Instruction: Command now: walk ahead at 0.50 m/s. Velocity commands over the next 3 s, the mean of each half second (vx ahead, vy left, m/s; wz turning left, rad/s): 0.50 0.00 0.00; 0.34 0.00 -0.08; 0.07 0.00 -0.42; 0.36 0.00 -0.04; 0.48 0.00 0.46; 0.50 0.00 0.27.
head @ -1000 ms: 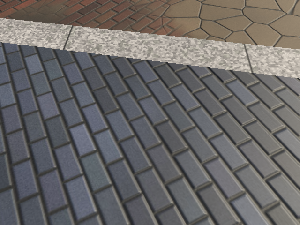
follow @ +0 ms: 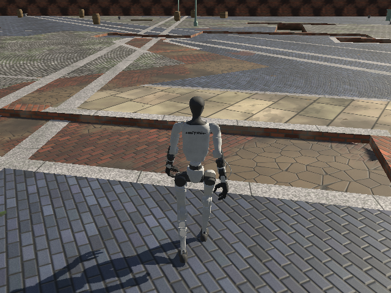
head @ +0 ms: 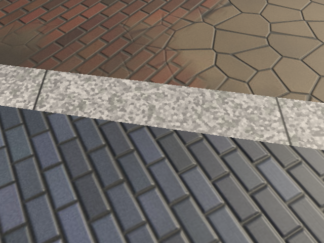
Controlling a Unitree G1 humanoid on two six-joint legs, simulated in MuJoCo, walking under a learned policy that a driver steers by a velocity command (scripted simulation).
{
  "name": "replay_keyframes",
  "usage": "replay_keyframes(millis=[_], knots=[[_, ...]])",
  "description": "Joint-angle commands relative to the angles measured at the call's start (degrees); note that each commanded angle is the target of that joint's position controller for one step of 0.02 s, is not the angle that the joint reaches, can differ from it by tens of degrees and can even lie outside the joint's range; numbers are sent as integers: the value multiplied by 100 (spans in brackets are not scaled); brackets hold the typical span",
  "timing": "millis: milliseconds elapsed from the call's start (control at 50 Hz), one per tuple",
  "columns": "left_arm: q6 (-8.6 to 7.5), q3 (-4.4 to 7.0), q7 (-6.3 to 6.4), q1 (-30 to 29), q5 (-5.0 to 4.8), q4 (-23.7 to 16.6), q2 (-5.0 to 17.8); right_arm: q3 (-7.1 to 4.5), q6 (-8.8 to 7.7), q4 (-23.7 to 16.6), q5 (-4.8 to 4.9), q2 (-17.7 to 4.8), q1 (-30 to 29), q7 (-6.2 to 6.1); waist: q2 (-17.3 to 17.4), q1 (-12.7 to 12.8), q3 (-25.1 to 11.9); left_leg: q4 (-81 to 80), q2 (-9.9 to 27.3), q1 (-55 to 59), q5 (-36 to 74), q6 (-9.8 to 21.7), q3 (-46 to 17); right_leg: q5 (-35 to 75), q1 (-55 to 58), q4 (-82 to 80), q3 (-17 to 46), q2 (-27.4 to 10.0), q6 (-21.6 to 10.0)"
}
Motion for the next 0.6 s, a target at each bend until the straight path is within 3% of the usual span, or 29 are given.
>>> replay_keyframes(millis=[20, 40, 60, 100, 120, 160, 220, 320, 440, 500, 520, 540, 560, 580, 600], knots=[[56, 458, 45, 2609, -29, 486, 1487, -112, -51, -371, 139, -541, 550, 57, -929, 866, -2192, 4607, -283, -3478, -256, 252, -628, -1018, 4349, -1536, 4592, -2416, -1284], [74, 377, 25, 1872, -138, 385, 1219, -159, -28, -533, 64, -671, -42, 57, -494, 587, -1197, 4675, 144, -3879, 242, 304, -809, -1405, 3481, -1604, 3609, -2187, -1043], [34, 262, -4, 1475, -150, 320, 815, -139, -61, -624, 26, -613, -418, 83, -177, 498, -646, 4315, 358, -3804, 699, 307, -801, -1096, 2660, -1842, 2922, -1942, -850], [-38, 129, 33, 1365, -166, 448, 417, -134, 45, -593, -108, -418, -413, 122, -267, 154, -225, 3639, 638, -3288, 1043, 243, -759, -365, 1748, -2124, 1938, -1405, -437], [-74, 100, 58, 1494, -161, 521, 373, -124, 124, -544, -149, -317, -298, 159, -336, 83, -239, 3504, 657, -3097, 1108, 190, -713, -86, 1612, -2177, 1697, -1300, -386], [-148, 115, 83, 1815, -176, 639, 532, -131, 219, -594, -165, -297, -412, 206, -307, 24, -207, 3335, 673, -3213, 1264, 95, -588, 527, 1620, -2243, 1426, -1205, -424], [-161, 117, 86, 2125, -183, 701, 668, -137, 293, -853, -151, -389, -1161, 238, -304, 123, 14, 2805, 799, -3861, 1820, -54, -454, 671, 1804, -2442, 1197, -1132, -434], [-149, 54, 97, 2622, -186, 794, 623, -74, 271, -1226, -76, -356, -2269, 259, -344, 387, 175, 1388, 696, -4119, 2553, -170, -211, 1367, 2273, -2451, 884, -1003, -353], [-128, 52, 175, 3028, -113, 993, 692, -34, 186, -1528, -60, -404, -3001, 244, -424, 547, 287, 341, 444, -4034, 2372, 98, -48, 2254, 3252, -2108, 767, -1268, -434], [-107, 92, 218, 2771, -78, 992, 832, -105, 109, -1437, -60, -534, -2504, 186, -489, 220, 25, -4, 106, -3110, 1725, 390, 92, 3968, 3431, -1304, 610, -1332, -303], [-85, 108, 215, 2688, -72, 994, 886, -167, 74, -1229, -70, -630, -1855, 141, -475, -48, -316, -196, -91, -2376, 1653, 507, 161, 4487, 3402, -545, 537, -1252, -234], [-62, 98, 203, 2579, -110, 961, 868, -251, 18, -895, -129, -769, -866, 88, -296, -455, -839, -508, -72, -1101, 1972, 655, 105, 4093, 2913, 593, 355, -1026, -118], [-65, 30, 179, 2586, -179, 773, 669, -385, -18, -705, -281, -1256, 146, 28, 263, -741, -1578, -533, 1198, 421, 1619, 956, -1276, 2008, 1664, 2350, 148, -702, -5], [-52, -42, 104, 3324, -398, 739, 139, -493, 18, -681, -281, -1704, 223, 76, 1545, -319, -2120, -1288, 2656, 1699, 1371, 1797, -4148, -2458, -383, 4368, 182, 469, 203], [-19, 86, 126, 2778, -241, 733, 682, -443, 89, -771, -64, -1417, -362, 122, 496, -212, -1634, -1565, 2315, 1128, 819, 1562, -4057, -2142, -875, 4675, 964, 113, 92]])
